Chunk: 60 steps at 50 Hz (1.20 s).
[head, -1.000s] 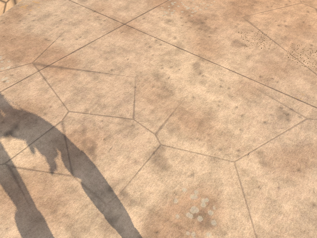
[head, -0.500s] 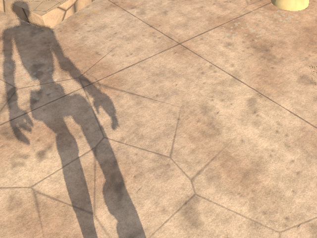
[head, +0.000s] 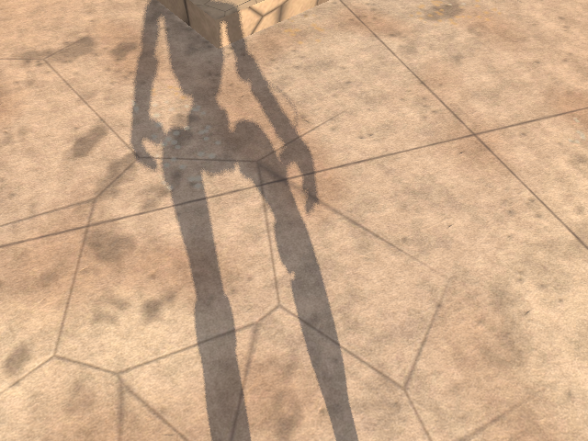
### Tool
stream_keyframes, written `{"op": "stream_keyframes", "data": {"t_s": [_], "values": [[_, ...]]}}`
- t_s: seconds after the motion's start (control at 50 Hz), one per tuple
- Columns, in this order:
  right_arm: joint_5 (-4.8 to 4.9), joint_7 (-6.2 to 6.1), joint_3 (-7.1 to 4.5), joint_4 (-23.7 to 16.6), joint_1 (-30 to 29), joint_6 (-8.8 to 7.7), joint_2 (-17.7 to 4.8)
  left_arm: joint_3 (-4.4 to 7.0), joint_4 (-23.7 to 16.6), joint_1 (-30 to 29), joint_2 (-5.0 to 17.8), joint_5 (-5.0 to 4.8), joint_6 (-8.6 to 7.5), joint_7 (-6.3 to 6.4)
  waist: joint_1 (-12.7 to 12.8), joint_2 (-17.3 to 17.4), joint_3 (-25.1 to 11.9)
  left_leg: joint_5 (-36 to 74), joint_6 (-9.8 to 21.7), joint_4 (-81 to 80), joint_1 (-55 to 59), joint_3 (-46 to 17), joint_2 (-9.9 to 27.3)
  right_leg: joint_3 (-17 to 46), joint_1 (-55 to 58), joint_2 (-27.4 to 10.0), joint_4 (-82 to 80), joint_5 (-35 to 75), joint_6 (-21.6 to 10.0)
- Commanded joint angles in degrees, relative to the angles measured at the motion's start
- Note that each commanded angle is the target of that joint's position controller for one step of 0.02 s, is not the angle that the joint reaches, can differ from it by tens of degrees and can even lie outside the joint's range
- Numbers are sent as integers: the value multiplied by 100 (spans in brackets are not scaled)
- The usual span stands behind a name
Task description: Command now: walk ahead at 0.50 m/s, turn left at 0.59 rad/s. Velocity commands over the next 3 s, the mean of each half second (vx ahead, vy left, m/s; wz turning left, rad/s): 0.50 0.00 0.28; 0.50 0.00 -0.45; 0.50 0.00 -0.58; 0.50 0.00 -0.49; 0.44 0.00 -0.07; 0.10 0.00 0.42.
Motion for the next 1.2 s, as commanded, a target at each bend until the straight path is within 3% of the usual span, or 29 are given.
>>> {"op": "stream_keyframes", "data": {"t_s": [0.02, 0.14, 0.2, 0.24, 0.26, 0.28, 0.3, 0.32, 0.34, 0.36, 0.38, 0.4, 0.44, 0.48, 0.58, 0.68, 0.72, 0.78, 0.8, 0.82, 0.84, 0.86, 0.88, 0.9, 0.92, 0.96, 1.0, 1.1, 1.2], "values": [[5, -2, -148, -310, 277, -111, -806, 70, -371, -152, 402, -7, 75, -16, 10, 336, -71, 1827, 655, -782, 132, -1482, 1476, -203, -421, 111, -593, 632, 122], [-48, -44, -133, -282, 883, -84, -836, -18, -827, -1229, 436, -48, 23, -80, -384, 487, -22, 2231, 530, -469, 930, -1751, 1491, -153, -737, 404, -1732, 1249, 37], [-96, -101, -146, -312, 970, -75, -916, -56, -1053, -1523, 495, -92, -56, -100, -425, 579, 13, 2634, 462, -195, 1148, -1948, 1590, -135, -449, 583, -2286, 1135, -96], [-97, -147, -131, -326, 765, -112, -937, -53, -939, -1027, 548, -87, -115, -98, -165, 651, -57, 3052, 245, -94, 1047, -1779, 1663, -236, 440, 667, -2788, 1085, -324], [-98, -143, -122, -311, 694, -151, -960, -6, -787, -574, 637, -84, -144, -65, 12, 677, -208, 3826, 124, 208, 983, -1656, 1644, -338, 1142, 822, -2879, 903, -466], [-116, -116, -129, -285, 636, -177, -1022, 66, -542, 166, 765, -95, -180, -5, 341, 580, -549, 4495, 18, 1014, 1011, -1436, 1478, -465, 1952, 1008, -3088, 784, -613], [-123, -82, -116, -286, 611, -208, -989, 136, -319, 1001, 924, -63, -230, 65, 731, 425, -1011, 4085, -82, 2163, 596, -1160, 1196, -268, 3048, 771, -3215, 774, -796], [-49, -52, -10, -463, 855, -235, -565, 234, -260, 1814, 1387, 57, -253, 132, 858, -341, -1822, 2176, -243, 3989, -472, -800, 732, 1562, 4376, -564, -3254, -41, -1216], [56, -14, 7, -395, 1584, -224, -345, 348, -73, 1797, 1742, 35, -181, 66, 420, -1714, -2048, -1917, -433, 5393, -1955, -551, -191, 4206, 5020, -1512, -4165, 171, -1958], [-170, -39, 5, -363, 1198, -192, -652, 242, -169, 1201, 1190, -156, -126, -13, 216, -669, -1206, -1556, -328, 5668, -2513, -785, 330, 4194, 4348, -1248, -4397, -764, -1864], [-215, 0, 8, -485, 580, -199, -688, 164, -274, 685, 817, -213, -122, -49, 168, -137, -512, -982, -363, 5419, -2576, -597, 645, 3211, 3564, -996, -4433, -577, -1765], [-234, 24, 34, -615, 194, -212, -643, 110, -266, 547, 649, -171, -136, -68, 146, 61, -323, -719, -396, 5102, -2509, -487, 830, 2641, 3167, -681, -4499, 112, -1649], [-318, 79, 80, -727, 90, -141, -534, 63, -64, 738, 580, -194, -189, -53, 1, -222, -310, -618, -552, 4627, -2239, -381, 1024, 2000, 2801, -280, -4580, 1270, -1544], [-320, 108, 129, -797, 23, -88, -436, 96, 98, 1055, 682, -235, -249, -46, -24, -309, -406, -670, -715, 4312, -2178, -253, 1050, 1768, 2726, -178, -4619, 1933, -1642], [-268, 129, 258, -1257, -1232, -38, -332, 167, 211, 1518, 840, -255, -188, 8, 241, -280, -69, 76, -1057, 2878, -2531, -14, 1158, 1566, 2413, 26, -4963, 1442, -1644], [-166, 136, 333, -1576, -2096, -86, -328, 234, 227, 1931, 934, -208, -139, 21, 559, -298, -154, 681, -1128, 1821, -2269, 8, 958, 1644, 2705, 85, -4590, 1837, -1455], [-137, 112, 329, -1663, -2178, -130, -385, 261, 182, 1935, 983, -173, -114, 42, 544, -348, -200, 514, -1076, 1534, -2009, -47, 874, 1805, 2802, 26, -4309, 2097, -1372], [-127, 35, 245, -1473, -1350, -231, -580, 318, 22, 1563, 1110, -170, -95, 72, 68, -313, -422, 173, -885, 748, -590, -67, 689, 2015, 2483, 135, -3580, 2153, -1107], [-188, -39, 158, -1325, -775, -308, -816, 297, -13, 1545, 1013, -210, -133, 41, -178, 10, -767, 99, -718, 469, 361, -312, 944, 1804, 2181, 473, -2739, 2019, -961], [-319, -145, 45, -1285, 136, -348, -1286, 193, -220, 1472, 632, -278, -191, 14, -548, 759, -1565, -1011, -394, 223, 1528, -1572, 2287, 1198, 1598, 832, -1207, 947, -798], [-333, -164, -71, -1260, 183, -234, -1718, 134, -411, 1983, 341, -402, -156, 25, -238, 1955, -1812, -1880, 143, -476, 2280, -3807, 3371, 443, 48, 1571, -37, -1823, -683], [-278, -138, -27, -1282, -73, -156, -1265, 184, -217, 2028, 748, -217, -37, 73, -52, 1179, -1254, -2385, 256, -462, 1718, -3965, 3339, 380, -414, 1030, 662, -1639, -720], [-225, -107, 94, -1373, -385, -158, -758, 199, -181, 1701, 764, -141, -3, 16, -19, 533, -685, -2023, 154, -525, 1111, -3167, 3014, 411, -392, 829, 756, -1087, -711], [-217, -81, 150, -1355, -553, -183, -558, 181, -221, 1483, 635, -129, 11, -43, 54, 428, -401, -1084, 62, -653, 669, -2366, 2732, 364, -264, 670, 633, -735, -641], [-211, -87, 173, -1313, -551, -218, -485, 187, -252, 1358, 605, -77, 59, -91, 100, 618, -308, -441, -39, -733, 455, -1787, 2514, 293, -163, 552, 523, -589, -579], [-155, -78, 165, -1187, -401, -308, -497, 181, -307, 1283, 572, -30, 172, -179, 169, 820, -324, 556, -103, -794, 326, -1106, 2289, 187, -83, 502, 553, -352, -477], [-100, -58, 131, -1086, -221, -379, -552, 167, -451, 995, 534, -42, 227, -237, 188, 729, -360, 1215, -42, -855, 427, -727, 2312, 163, -309, 461, 572, -85, -414], [-108, -43, 89, -880, 93, -367, -604, 89, -795, 97, 453, -44, 259, -343, 78, 617, -125, 1738, 10, -1017, 577, 117, 2253, -3, -810, 382, -162, 735, -295], [-112, -64, 37, -695, 366, -324, -778, -42, -1139, -806, 347, -36, 215, -446, -127, 629, 127, 1962, -129, -965, 719, 764, 2281, -521, -279, 429, -1693, 1163, -518]]}}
